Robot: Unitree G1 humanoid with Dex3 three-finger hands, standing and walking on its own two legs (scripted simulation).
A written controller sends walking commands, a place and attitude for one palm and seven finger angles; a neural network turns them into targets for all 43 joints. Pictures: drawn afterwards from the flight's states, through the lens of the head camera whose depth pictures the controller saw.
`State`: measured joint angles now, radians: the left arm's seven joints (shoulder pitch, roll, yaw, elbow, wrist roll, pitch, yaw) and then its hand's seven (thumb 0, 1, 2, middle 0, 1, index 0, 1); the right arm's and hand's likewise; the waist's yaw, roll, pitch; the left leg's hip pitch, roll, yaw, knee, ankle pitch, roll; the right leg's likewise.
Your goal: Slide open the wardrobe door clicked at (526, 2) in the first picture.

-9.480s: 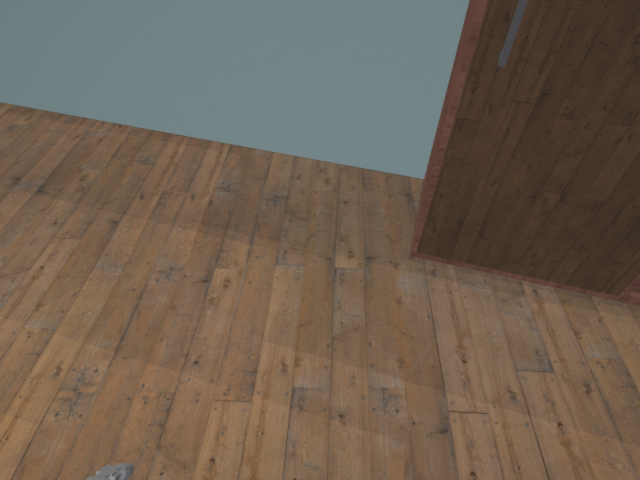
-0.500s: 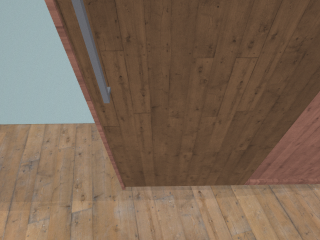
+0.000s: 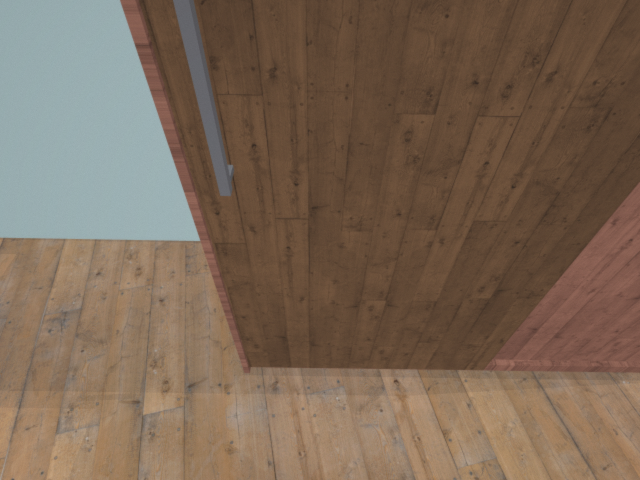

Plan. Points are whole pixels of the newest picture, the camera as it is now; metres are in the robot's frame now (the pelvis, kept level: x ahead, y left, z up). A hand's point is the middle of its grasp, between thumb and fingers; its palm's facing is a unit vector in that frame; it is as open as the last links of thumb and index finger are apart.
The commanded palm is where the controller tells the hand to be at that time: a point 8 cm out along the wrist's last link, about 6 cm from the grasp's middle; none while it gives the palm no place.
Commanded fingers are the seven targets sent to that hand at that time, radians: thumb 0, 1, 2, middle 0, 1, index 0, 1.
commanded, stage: come to a stop and stand still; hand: left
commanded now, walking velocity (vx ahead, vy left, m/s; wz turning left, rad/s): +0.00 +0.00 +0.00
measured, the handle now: (208, 89) +0.52 +0.19 +0.22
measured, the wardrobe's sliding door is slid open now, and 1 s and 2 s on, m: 0.00 0.00 0.00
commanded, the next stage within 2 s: look again from close up in 0.54 s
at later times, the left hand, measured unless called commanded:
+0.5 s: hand out of the picture +0.00 +0.20 -0.18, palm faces +0.02 -0.98 -0.20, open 7.4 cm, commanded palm none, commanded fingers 0.00 0.90 0.90 -0.20 -0.30 -0.20 -0.30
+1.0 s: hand out of the picture +0.01 +0.21 -0.17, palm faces +0.00 -0.97 -0.25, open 7.4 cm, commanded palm none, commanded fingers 0.00 0.90 0.90 -0.20 -0.30 -0.20 -0.30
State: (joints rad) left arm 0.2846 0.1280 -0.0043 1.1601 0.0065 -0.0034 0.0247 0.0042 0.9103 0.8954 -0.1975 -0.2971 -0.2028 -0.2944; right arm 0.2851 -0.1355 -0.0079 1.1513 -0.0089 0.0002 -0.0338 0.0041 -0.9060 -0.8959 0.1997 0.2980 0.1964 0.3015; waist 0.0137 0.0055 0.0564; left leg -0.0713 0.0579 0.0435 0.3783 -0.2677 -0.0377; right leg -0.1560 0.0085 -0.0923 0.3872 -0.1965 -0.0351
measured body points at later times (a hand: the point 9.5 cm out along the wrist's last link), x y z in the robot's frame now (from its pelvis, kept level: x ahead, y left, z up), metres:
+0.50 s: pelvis -0.01 +0.02 +0.00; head +0.00 +0.02 +0.45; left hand +0.00 +0.25 -0.16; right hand -0.03 -0.20 -0.16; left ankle -0.04 +0.14 -0.74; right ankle +0.01 -0.09 -0.74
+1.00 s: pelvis -0.01 +0.02 -0.01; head -0.02 -0.01 +0.44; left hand +0.01 +0.26 -0.15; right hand +0.01 -0.20 -0.18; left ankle -0.04 +0.14 -0.74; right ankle +0.01 -0.09 -0.74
